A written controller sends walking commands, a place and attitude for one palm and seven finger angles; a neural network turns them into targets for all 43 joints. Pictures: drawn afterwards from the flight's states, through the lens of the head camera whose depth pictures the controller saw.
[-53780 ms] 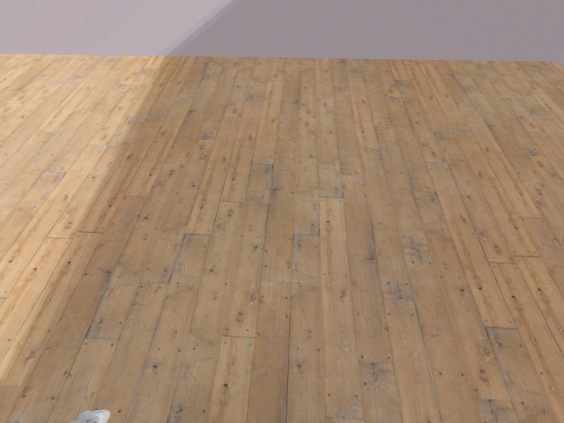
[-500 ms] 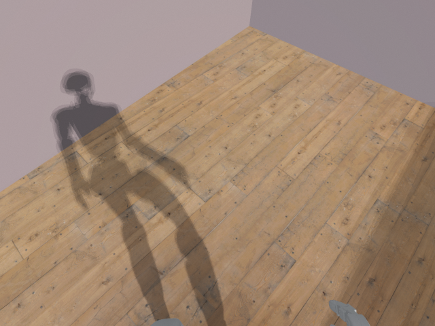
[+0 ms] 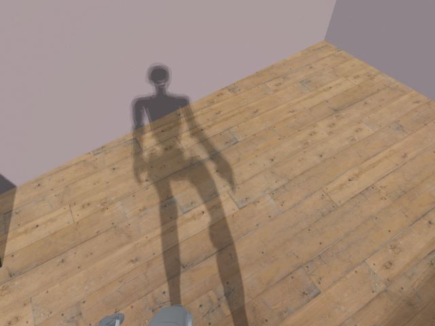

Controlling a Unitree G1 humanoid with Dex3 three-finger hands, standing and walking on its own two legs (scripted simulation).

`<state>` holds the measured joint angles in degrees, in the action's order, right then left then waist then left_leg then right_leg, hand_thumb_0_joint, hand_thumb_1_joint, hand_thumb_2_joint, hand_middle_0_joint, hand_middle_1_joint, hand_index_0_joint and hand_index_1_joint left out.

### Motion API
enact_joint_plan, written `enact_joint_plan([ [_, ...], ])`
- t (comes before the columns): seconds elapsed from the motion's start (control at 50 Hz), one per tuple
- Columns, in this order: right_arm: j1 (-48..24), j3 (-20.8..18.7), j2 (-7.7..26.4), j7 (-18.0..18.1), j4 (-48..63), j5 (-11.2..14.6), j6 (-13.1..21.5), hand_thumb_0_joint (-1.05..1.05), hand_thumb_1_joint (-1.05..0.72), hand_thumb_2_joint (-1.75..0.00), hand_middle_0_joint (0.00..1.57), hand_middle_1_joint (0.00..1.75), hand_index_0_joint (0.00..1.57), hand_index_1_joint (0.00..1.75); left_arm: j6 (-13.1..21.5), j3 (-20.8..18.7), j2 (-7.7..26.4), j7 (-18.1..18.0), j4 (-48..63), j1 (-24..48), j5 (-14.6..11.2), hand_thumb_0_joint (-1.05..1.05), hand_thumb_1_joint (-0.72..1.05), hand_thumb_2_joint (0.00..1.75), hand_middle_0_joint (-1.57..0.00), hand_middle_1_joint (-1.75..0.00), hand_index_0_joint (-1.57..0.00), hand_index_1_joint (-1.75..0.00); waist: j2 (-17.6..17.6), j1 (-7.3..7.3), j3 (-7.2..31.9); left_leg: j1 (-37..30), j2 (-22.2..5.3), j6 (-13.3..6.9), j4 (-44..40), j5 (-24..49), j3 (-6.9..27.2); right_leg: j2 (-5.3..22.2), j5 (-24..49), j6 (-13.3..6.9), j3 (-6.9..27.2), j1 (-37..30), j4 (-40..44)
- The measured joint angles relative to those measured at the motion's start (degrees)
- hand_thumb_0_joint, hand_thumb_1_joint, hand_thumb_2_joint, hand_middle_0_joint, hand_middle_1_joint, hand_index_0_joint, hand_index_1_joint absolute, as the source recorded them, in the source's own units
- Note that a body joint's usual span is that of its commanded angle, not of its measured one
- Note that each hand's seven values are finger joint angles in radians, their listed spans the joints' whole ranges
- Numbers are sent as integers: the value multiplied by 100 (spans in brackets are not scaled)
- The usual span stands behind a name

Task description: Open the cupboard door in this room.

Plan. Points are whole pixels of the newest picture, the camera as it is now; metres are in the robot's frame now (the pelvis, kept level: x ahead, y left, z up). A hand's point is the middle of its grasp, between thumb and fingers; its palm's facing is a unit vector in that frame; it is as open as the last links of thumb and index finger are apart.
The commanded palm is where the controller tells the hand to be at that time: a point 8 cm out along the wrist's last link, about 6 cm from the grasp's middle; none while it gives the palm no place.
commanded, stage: turn to face it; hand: left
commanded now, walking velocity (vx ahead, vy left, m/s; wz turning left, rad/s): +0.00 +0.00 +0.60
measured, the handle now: out of the picture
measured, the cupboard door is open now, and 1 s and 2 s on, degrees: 41 41 41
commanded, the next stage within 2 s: none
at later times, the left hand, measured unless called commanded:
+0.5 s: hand out of the picture +0.05 +0.20 -0.15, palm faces +0.31 -0.89 -0.33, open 7.4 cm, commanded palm none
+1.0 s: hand out of the picture -0.04 +0.19 -0.17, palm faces +0.60 -0.76 -0.26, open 7.4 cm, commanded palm none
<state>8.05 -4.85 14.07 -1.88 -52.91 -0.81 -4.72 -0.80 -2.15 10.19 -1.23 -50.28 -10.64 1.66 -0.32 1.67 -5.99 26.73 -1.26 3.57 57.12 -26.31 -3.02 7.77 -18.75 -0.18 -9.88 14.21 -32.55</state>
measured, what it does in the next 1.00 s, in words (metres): steps on the spot, turning left: left foot, then right foot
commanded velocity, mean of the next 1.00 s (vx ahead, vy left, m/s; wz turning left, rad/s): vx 0.00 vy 0.00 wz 0.60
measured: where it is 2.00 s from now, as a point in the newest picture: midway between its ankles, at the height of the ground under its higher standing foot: outside the picture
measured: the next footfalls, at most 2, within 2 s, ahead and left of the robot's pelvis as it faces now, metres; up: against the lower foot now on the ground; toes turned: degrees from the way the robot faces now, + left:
left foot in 0.14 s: +0.04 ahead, +0.14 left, +0.00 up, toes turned +11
right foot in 0.42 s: +0.09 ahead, -0.13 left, +0.00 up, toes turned +11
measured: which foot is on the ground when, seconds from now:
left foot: up 0.00-0.12, down 0.14-0.42, up 0.44-0.78, down 0.80-1.00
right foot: down 0.00-0.12, up 0.14-0.40, down 0.42-0.80, up 0.82-1.00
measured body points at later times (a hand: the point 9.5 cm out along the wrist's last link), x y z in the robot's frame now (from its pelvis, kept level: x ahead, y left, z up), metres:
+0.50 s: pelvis +0.02 -0.04 -0.01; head +0.08 -0.06 +0.43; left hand +0.03 +0.24 -0.13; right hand +0.17 -0.26 -0.17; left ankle -0.03 +0.11 -0.69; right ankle +0.05 -0.14 -0.74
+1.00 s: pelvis +0.03 -0.04 +0.00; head +0.07 +0.00 +0.44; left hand -0.07 +0.22 -0.15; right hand +0.26 -0.18 -0.14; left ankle -0.02 +0.07 -0.74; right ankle +0.09 -0.17 -0.67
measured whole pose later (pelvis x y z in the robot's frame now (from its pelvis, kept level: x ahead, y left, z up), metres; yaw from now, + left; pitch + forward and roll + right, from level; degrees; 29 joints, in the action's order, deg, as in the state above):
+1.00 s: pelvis +0.03 -0.04 +0.00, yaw +36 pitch +1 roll +0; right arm 7.3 -2.8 11.8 -0.4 -51.5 -1.5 -1.9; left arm -3.5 -4.6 14.4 -0.4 -52.3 -9.9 1.0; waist -1.4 -0.4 -5.5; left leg 17.6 0.2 -0.8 30.9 -14.5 -0.6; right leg 5.7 -25.9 4.5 -2.4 27.1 -60.0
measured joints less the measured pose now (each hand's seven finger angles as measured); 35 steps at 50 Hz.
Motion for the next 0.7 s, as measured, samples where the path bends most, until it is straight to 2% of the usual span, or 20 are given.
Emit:
enact_joint_plan([
  [0.06,-55,50,-62,-18,24,20,43,1,-91,-90,20,30,20,30,30,-3,5,29,-41,-34,5,1,90,90,-20,-30,-20,-30,-137,-66,-42,-379,-13,-27,-997,38,-164,116,-74,37,-233,-55,-45],
  [0.1,-91,84,-90,-23,64,20,89,1,-91,-90,20,30,20,30,34,-34,46,48,-71,-77,-12,1,90,90,-20,-30,-20,-30,-205,-99,-53,-680,10,-77,-1750,373,-253,198,-211,87,-394,-28,-243],
  [0.12,-87,100,-84,-31,108,12,130,1,-91,-90,20,30,20,30,23,-55,73,61,-78,-127,-35,1,90,90,-20,-30,-20,-30,-211,-106,-24,-866,10,-136,-2203,784,-281,237,-329,122,-466,38,-444],
  [0.14,-74,99,-61,-34,160,-8,188,1,-91,-90,20,30,20,30,-9,-77,98,76,-83,-173,-60,1,90,90,-20,-30,-20,-30,-165,-95,37,-906,-12,-378,-2408,1107,-213,239,-482,206,-460,211,-812],
  [0.16,-107,95,-103,-14,169,-23,229,1,-91,-90,20,30,20,30,-77,-104,173,73,-116,-148,-69,1,90,90,-20,-30,-20,-30,-238,-98,19,-799,34,-479,-2233,1055,-171,244,-863,289,-234,433,-1323],
  [0.2,-110,125,-184,39,190,-48,281,0,-91,-90,20,30,20,30,-228,-165,300,41,-206,-67,-60,1,90,90,-20,-30,-20,-30,-309,-122,5,-712,65,-448,-2070,873,-73,90,-1222,387,255,890,-2342],
  [0.26,-25,150,-223,121,185,-73,296,0,-91,-90,20,30,20,30,-301,-232,380,57,-265,48,-64,1,90,90,-20,-30,-20,-30,-212,-133,49,-761,57,-312,-2314,975,144,-116,-926,447,611,1298,-2974],
  [0.34,58,154,-190,135,116,-95,256,0,-90,-90,20,30,21,30,-244,-244,396,93,-143,122,-82,1,91,90,-19,-30,-20,-30,-4,-143,72,-842,31,-223,-2607,1178,418,-280,-742,446,752,1208,-2219],
  [0.38,90,134,-158,127,93,-98,210,0,-90,-90,20,30,21,30,-194,-232,386,99,-71,135,-92,1,91,90,-19,-30,-20,-30,108,-120,92,-804,21,-147,-2580,1183,571,-382,-615,425,744,963,-1517],
  [0.42,148,100,-130,117,95,-69,155,0,-90,-90,20,30,21,30,-103,-210,396,102,29,91,-88,1,91,90,-19,-30,-20,-30,151,-110,152,-675,71,-59,-2374,1092,713,-433,-194,378,696,551,-503],
  [0.44,143,66,-96,110,83,-44,126,0,-90,-90,20,30,21,30,-40,-206,370,81,48,85,-58,1,91,90,-19,-30,-20,-30,189,-127,150,-543,97,-73,-2072,785,753,-436,-97,235,651,515,-398],
  [0.48,99,-5,2,94,31,-35,57,1,-90,-90,20,30,21,30,13,-141,267,44,59,84,-35,1,91,90,-19,-30,-20,-30,284,-112,77,-158,196,-131,-856,17,733,-372,-134,6,476,471,-525],
  [0.52,28,-40,72,72,-29,-37,10,1,-91,-90,20,30,20,30,30,-91,163,6,52,16,-40,1,90,90,-20,-30,-20,-30,300,-108,25,165,218,-112,316,-47,574,-301,-116,-75,344,312,-394],
  [0.56,-31,-47,84,43,-49,-25,-8,1,-91,-90,20,30,20,30,19,-53,85,-20,12,-68,-35,1,90,90,-20,-30,-20,-30,248,-78,8,285,160,-54,807,79,397,-236,-28,-85,220,138,-159],
  [0.64,-105,-6,15,2,-32,1,-10,1,-91,-90,20,30,20,30,26,3,-8,-12,-66,-185,-26,1,90,90,-20,-30,-20,-30,52,-55,4,76,43,17,228,142,109,-90,72,-81,-71,-108,169],
  [0.7,-187,37,-41,-14,-20,14,2,1,-91,-90,20,30,20,30,44,-6,-28,-1,-101,-227,-12,1,90,90,-20,-30,-20,-30,-62,-125,-30,-223,2,-5,-572,84,-50,-3,26,-55,-310,-177,173],
])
